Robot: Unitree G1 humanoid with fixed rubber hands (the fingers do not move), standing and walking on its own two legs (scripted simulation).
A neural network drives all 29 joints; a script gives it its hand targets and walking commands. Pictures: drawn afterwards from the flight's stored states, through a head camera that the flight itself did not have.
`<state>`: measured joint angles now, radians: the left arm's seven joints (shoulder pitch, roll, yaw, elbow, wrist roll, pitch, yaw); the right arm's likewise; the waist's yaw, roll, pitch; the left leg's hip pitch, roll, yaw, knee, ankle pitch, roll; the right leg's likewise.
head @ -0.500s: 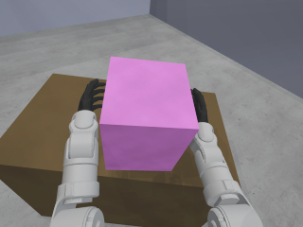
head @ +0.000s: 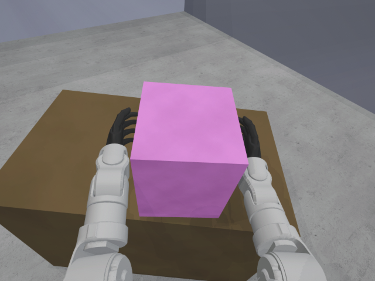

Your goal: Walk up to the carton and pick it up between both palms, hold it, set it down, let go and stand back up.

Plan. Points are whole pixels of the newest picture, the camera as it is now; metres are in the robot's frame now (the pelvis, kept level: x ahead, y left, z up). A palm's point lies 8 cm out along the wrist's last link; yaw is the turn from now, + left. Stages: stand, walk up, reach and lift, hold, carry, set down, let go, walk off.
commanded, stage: set down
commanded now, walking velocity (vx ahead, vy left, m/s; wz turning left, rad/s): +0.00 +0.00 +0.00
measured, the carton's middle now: (183, 154) +0.39 -0.01 +0.05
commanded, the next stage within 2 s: none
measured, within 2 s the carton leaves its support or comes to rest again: rests again in 1.46 s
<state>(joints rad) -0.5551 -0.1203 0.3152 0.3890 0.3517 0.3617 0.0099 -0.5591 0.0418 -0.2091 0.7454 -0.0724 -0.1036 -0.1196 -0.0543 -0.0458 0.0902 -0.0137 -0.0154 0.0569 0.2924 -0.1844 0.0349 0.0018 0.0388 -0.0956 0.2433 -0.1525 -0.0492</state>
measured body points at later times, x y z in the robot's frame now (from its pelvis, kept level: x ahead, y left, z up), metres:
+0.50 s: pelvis +0.00 +0.00 +0.00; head +0.01 +0.01 +0.45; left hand +0.40 +0.13 +0.07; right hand +0.39 -0.16 +0.07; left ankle -0.01 +0.09 -0.75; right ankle +0.00 -0.08 -0.75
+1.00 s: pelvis +0.01 +0.00 +0.00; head +0.04 +0.01 +0.45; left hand +0.41 +0.12 +0.04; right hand +0.40 -0.17 +0.05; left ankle -0.01 +0.09 -0.75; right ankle +0.00 -0.08 -0.75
